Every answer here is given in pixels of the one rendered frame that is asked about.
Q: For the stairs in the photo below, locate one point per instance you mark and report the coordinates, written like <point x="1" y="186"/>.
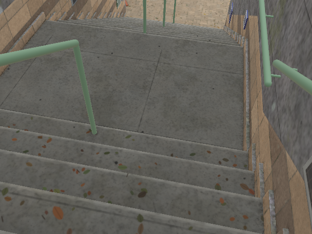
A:
<point x="57" y="177"/>
<point x="155" y="27"/>

